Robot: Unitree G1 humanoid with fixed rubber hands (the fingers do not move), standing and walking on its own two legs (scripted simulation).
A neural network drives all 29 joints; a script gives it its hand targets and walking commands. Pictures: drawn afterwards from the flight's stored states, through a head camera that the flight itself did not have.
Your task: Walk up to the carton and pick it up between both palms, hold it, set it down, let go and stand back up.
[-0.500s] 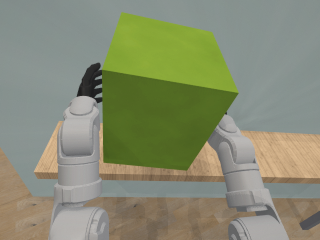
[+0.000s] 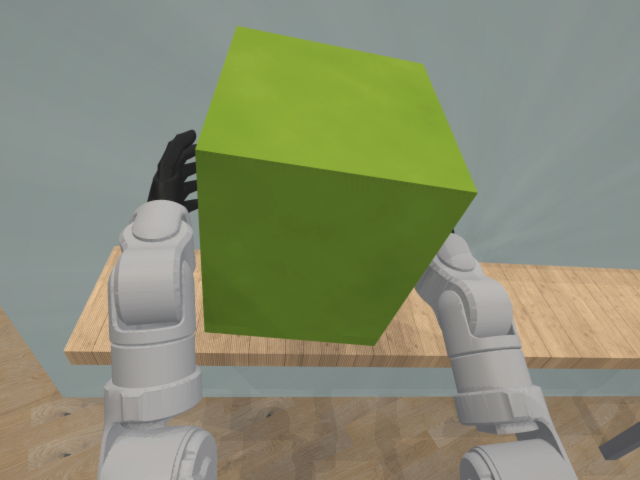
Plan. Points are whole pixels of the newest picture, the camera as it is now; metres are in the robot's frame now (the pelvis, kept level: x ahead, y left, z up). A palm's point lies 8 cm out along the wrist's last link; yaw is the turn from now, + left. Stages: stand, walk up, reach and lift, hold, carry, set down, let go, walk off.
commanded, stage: hold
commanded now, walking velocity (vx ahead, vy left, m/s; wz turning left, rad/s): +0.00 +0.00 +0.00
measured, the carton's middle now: (311, 200) +0.37 +0.01 +0.22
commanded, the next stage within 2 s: none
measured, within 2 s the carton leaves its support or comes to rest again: neither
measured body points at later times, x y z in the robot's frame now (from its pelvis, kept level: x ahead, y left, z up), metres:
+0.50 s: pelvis -0.01 +0.00 +0.00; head -0.03 +0.04 +0.45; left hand +0.36 +0.16 +0.22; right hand +0.37 -0.14 +0.20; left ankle +0.03 +0.12 -0.75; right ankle +0.01 -0.09 -0.75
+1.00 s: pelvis -0.01 +0.00 +0.00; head -0.03 +0.04 +0.45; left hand +0.36 +0.16 +0.22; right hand +0.37 -0.14 +0.20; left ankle +0.03 +0.12 -0.75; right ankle +0.01 -0.09 -0.75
